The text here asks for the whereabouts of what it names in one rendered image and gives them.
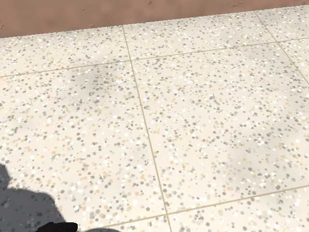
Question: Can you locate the robot left hand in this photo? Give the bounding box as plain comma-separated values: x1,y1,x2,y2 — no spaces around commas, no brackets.
36,221,78,232

